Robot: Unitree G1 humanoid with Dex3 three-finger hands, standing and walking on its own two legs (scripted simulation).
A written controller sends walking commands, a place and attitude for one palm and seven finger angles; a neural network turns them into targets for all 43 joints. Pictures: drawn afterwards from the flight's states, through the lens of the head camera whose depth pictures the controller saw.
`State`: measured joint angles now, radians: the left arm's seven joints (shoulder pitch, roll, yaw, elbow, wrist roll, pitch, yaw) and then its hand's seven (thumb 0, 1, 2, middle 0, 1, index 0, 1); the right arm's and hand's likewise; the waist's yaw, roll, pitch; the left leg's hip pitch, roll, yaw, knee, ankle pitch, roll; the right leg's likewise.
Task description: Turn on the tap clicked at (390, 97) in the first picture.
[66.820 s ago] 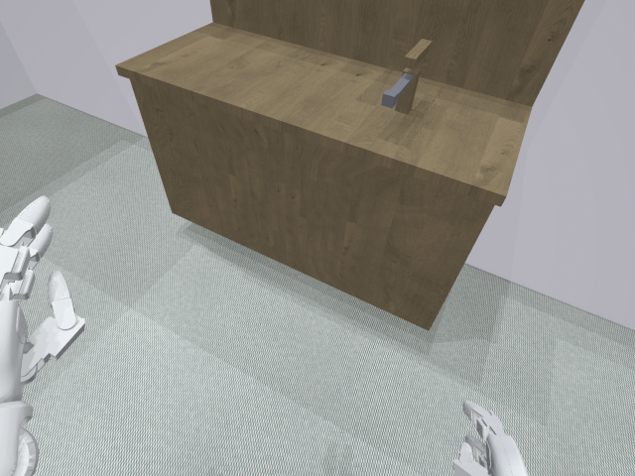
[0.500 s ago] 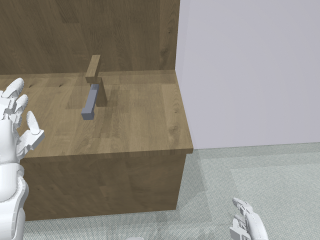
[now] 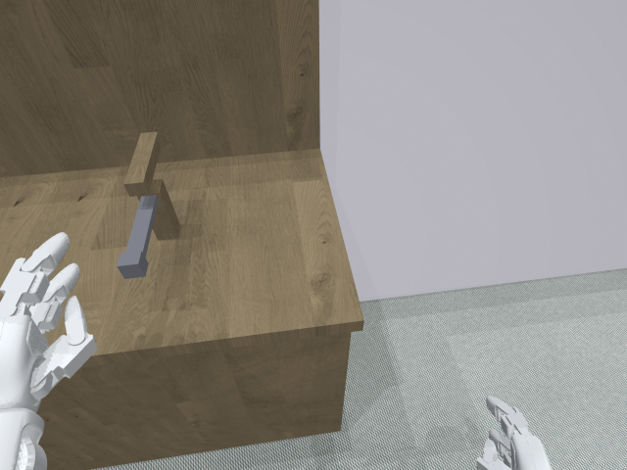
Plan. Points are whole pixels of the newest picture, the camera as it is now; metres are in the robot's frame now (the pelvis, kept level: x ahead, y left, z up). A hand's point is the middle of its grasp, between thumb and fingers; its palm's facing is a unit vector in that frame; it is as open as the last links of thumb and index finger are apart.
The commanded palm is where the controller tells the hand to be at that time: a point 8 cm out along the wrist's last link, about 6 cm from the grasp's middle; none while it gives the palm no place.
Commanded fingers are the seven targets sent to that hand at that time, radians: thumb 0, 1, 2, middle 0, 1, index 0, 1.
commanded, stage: turn the palm inward beside the body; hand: left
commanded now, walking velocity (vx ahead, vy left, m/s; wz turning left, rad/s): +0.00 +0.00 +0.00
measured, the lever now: (133, 264) +0.34 +0.30 +0.07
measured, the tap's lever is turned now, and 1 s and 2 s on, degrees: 0 0 0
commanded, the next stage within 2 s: reach beside the lever's end, fingers flat in 1.18 s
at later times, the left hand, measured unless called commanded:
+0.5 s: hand (76, 384) +0.16 +0.24 +0.14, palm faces +0.41 -0.90 -0.17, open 7.4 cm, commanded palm +0.10 +0.28 +0.15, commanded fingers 0.00 0.90 0.90 -0.20 -0.30 -0.20 -0.30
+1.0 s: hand (95, 391) +0.15 +0.22 +0.13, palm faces +0.41 -0.90 -0.15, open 7.4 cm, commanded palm +0.10 +0.27 +0.15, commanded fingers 0.00 0.90 0.90 -0.20 -0.30 -0.20 -0.30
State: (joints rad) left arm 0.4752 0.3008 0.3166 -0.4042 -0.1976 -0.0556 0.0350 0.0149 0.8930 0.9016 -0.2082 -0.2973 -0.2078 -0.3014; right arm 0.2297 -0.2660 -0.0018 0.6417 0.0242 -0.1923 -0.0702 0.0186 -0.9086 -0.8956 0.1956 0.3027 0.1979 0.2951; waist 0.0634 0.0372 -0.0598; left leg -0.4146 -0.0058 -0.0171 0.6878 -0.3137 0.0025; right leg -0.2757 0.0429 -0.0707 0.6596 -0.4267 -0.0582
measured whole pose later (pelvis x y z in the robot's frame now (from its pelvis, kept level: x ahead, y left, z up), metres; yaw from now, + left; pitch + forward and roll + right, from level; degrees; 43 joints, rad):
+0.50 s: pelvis -0.03 +0.01 +0.00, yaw +1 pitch +0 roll -1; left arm 0.53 0.26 0.22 -0.47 -0.20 0.00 0.13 0.02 0.89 0.90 -0.21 -0.30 -0.21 -0.30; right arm 0.19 -0.22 0.06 0.62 0.03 -0.20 -0.07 0.02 -0.91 -0.90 0.20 0.30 0.20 0.30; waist 0.07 0.05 -0.06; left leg -0.42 -0.01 -0.03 0.69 -0.27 0.01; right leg -0.27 0.04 -0.09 0.66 -0.39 -0.05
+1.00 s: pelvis -0.02 -0.01 +0.00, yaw +1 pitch +0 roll -1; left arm 0.56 0.25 0.21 -0.49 -0.25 0.03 0.12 0.01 0.90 0.90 -0.21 -0.30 -0.21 -0.30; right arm 0.21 -0.24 0.06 0.63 0.04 -0.25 -0.08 0.02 -0.91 -0.90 0.20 0.30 0.20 0.30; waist 0.06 0.07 -0.07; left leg -0.43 0.00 -0.05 0.72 -0.30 -0.01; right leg -0.28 0.05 -0.11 0.68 -0.42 -0.07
